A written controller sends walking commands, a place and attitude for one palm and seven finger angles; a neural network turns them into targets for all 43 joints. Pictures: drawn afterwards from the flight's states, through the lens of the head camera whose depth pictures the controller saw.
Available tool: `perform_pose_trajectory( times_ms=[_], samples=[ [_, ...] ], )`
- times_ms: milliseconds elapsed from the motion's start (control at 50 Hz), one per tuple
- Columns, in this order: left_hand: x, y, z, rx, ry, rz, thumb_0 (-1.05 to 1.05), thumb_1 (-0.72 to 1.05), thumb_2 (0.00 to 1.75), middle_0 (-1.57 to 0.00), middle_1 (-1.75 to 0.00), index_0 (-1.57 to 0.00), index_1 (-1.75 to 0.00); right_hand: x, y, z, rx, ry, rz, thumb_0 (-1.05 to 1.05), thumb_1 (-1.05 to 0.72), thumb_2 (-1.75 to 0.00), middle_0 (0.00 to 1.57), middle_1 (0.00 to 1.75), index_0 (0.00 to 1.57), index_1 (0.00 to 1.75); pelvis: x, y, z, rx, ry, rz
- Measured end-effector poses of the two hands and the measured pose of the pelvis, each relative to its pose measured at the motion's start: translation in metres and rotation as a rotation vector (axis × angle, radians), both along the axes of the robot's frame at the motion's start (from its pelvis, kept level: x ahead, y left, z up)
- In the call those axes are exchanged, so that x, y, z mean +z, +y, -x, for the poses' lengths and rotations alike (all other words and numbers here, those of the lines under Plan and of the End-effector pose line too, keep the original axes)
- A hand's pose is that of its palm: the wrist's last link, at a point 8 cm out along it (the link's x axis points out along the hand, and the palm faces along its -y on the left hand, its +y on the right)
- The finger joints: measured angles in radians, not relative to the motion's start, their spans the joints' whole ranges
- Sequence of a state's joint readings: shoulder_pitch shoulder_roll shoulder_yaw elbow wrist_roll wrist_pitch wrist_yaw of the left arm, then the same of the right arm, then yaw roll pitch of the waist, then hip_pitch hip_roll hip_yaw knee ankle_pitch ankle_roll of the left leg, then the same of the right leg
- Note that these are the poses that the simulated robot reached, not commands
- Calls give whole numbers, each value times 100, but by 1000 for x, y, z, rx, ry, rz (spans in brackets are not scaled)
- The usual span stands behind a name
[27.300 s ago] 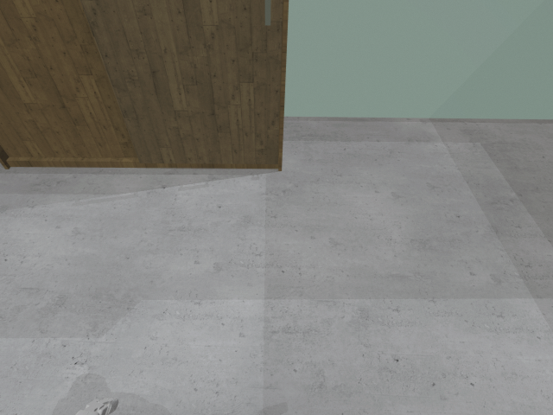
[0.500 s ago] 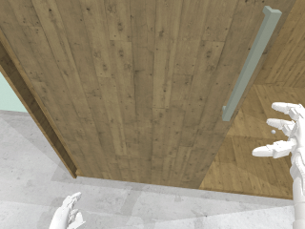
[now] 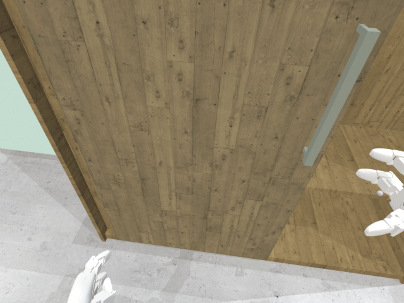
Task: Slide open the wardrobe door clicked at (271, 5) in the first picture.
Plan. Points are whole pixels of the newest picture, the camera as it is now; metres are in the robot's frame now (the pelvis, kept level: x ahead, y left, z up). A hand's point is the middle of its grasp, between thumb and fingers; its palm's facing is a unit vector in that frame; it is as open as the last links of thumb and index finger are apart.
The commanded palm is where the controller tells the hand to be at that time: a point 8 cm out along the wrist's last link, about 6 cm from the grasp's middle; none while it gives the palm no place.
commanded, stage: draw the hand back to the body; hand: right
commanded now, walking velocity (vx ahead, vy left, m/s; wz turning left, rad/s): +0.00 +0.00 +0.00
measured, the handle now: (330, 105) +0.50 -0.26 +0.18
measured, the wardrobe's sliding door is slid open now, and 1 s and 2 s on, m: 0.65 0.65 0.65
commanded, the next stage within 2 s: step back with the hand held close in 1.32 s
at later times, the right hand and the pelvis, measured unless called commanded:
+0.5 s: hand (402, 222) +0.23 -0.30 +0.14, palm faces +0.44 +0.85 -0.29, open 13.1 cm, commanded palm +0.19 -0.33 +0.17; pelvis +0.01 -0.02 +0.01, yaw +0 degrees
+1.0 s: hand out of the picture +0.21 -0.28 +0.17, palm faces +0.44 +0.81 -0.37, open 8.2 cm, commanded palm +0.17 -0.32 +0.18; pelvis +0.03 -0.02 +0.01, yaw +0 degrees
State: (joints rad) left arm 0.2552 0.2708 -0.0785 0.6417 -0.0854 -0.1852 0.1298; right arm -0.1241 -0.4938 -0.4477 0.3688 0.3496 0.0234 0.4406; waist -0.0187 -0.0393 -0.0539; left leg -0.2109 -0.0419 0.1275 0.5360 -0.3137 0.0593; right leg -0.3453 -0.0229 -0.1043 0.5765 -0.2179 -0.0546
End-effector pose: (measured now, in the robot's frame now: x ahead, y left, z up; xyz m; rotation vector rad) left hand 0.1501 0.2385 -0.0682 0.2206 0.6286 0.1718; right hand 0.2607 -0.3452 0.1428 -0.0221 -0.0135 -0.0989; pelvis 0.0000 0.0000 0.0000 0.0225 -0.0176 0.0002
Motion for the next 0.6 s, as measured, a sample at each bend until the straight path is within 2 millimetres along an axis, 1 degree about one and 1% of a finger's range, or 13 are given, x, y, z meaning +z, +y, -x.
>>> perform_pose_trajectory(
  times_ms=[80, 140, 260, 280, 340, 400, 500, 600],
  samples=[
    [0, 6, 8, 22, -9, 4, 1, 90, 90, -21, -30, -21, -30, -6, -6, 13, -44, 29, -12, -2, 55, -20, 25, 115, 25, 115, 0, -1, 0, 14, 5, 1],
    [2, 7, 8, 17, -12, -6, 1, 90, 90, -21, -30, -20, -30, -6, -5, 24, -71, 1, -5, -2, 55, -20, 25, 115, 25, 115, -1, -3, -1, 14, 0, -1],
    [8, -5, -4, -14, -54, -13, 2, 90, 90, -21, -30, -20, -30, 0, 4, 38, -54, -50, 11, -2, 51, -21, 25, 114, 25, 113, 0, -9, 0, 5, -20, -6],
    [9, -9, -7, -28, -61, -16, 2, 90, 90, -21, -30, -20, -30, 2, 4, 40, -76, -43, 56, -2, 50, -22, 25, 113, 25, 112, 0, -10, 0, 2, -23, -7],
    [12, -19, -16, -68, -70, -12, 2, 90, 90, -21, -30, -20, -30, 6, 3, 46, -195, -34, 181, -2, 44, -25, 25, 109, 25, 108, 2, -14, 1, -2, -25, -9],
    [13, -29, -24, -92, -61, -1, 1, 90, 90, -21, -30, -20, -30, 6, 4, 56, -277, -36, 249, -2, 35, -29, 24, 104, 25, 103, 5, -19, 0, 2, -24, -5],
    [11, -44, -33, -129, -17, 4, 1, 90, 90, -21, -30, -21, -30, 13, 7, 73, -347, -68, 302, -1, 19, -37, 24, 95, 24, 94, 8, -25, -8, -2, -30, 0],
    [8, -54, -42, -149, 19, 11, 1, 90, 90, -21, -30, -21, -30, 24, 6, 75, -384, -103, 326, -1, 2, -45, 24, 85, 24, 84, 10, -29, -16, -7, -45, 5]
  ],
)
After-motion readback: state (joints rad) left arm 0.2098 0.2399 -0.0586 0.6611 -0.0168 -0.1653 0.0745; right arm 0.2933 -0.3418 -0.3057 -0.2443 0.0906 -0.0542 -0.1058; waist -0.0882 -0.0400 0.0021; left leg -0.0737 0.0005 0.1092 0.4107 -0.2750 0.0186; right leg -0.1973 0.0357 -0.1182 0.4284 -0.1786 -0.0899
